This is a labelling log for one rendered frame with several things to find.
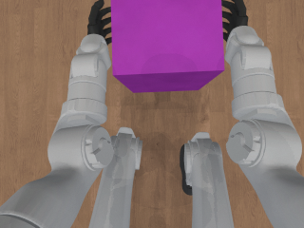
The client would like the robot left upper arm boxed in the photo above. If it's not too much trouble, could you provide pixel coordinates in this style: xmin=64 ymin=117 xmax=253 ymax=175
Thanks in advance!
xmin=0 ymin=123 xmax=114 ymax=228

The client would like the left robot hand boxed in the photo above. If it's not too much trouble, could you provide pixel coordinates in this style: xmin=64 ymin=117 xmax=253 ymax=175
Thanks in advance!
xmin=87 ymin=0 xmax=112 ymax=45

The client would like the robot right upper arm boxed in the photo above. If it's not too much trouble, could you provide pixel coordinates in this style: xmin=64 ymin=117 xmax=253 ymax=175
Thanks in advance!
xmin=226 ymin=118 xmax=304 ymax=228

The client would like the carton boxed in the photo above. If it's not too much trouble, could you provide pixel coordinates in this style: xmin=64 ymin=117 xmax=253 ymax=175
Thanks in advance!
xmin=110 ymin=0 xmax=225 ymax=93

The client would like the right robot hand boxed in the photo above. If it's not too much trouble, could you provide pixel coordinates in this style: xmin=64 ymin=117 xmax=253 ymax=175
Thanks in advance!
xmin=221 ymin=0 xmax=249 ymax=42

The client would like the robot thigh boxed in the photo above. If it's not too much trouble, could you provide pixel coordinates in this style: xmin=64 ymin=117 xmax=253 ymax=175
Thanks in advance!
xmin=184 ymin=138 xmax=235 ymax=228
xmin=88 ymin=132 xmax=143 ymax=228

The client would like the robot right thigh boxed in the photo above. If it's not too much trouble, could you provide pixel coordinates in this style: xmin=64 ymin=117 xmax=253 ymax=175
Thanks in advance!
xmin=184 ymin=138 xmax=235 ymax=228

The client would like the robot left thigh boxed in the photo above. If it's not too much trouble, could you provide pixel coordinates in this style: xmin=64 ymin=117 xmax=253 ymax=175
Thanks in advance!
xmin=88 ymin=132 xmax=143 ymax=228

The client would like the robot left forearm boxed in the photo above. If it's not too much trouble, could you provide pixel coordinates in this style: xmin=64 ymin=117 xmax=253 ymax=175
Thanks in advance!
xmin=47 ymin=33 xmax=112 ymax=153

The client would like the robot right forearm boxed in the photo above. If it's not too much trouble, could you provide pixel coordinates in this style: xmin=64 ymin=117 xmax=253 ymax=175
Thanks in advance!
xmin=224 ymin=26 xmax=296 ymax=131

